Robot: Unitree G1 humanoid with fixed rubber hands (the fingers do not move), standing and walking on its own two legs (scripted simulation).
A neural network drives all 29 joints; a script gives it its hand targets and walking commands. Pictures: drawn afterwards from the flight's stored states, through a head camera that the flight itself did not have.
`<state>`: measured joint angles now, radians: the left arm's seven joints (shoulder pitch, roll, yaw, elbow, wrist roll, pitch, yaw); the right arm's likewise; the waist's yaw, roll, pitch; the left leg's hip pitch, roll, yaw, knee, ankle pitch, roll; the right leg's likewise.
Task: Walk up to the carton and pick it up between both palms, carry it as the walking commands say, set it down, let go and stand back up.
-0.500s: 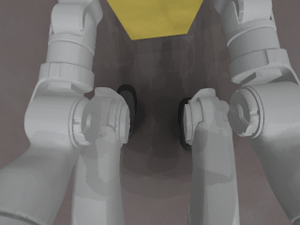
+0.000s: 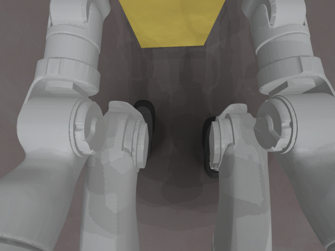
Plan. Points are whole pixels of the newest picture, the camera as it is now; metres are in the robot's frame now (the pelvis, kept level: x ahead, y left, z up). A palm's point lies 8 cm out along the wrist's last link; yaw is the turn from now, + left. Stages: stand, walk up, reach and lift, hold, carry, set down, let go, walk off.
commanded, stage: set down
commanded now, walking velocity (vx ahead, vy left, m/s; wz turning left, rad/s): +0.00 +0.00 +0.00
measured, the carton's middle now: out of the picture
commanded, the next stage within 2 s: none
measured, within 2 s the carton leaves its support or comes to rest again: neither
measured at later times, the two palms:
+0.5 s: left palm out of the picture +0.57 +0.16 -0.16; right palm out of the picture +0.58 -0.11 -0.17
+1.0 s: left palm out of the picture +0.59 +0.16 -0.17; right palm out of the picture +0.60 -0.11 -0.17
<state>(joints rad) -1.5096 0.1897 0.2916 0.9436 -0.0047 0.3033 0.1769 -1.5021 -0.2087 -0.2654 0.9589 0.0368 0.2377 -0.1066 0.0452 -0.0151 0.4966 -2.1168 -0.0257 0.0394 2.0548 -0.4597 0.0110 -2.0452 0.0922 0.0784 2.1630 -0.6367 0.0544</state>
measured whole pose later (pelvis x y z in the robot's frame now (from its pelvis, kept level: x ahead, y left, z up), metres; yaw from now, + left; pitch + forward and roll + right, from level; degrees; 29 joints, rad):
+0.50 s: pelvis +0.01 +0.00 -0.01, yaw +0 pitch +34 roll +1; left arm -1.56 0.20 0.40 0.94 0.00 0.23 0.06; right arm -1.53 -0.19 -0.41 0.89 -0.06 0.21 -0.01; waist 0.04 -0.02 0.46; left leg -2.22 -0.04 0.04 2.08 -0.46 0.01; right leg -2.14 0.09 0.08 2.19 -0.65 0.05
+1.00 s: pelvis +0.02 +0.00 -0.01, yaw +1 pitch +36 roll +2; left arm -1.56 0.20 0.47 0.92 0.03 0.19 -0.01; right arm -1.53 -0.14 -0.49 0.80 -0.14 0.20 0.04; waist 0.04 -0.02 0.46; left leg -2.22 -0.04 0.04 2.09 -0.51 0.00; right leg -2.14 0.09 0.08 2.20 -0.69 0.05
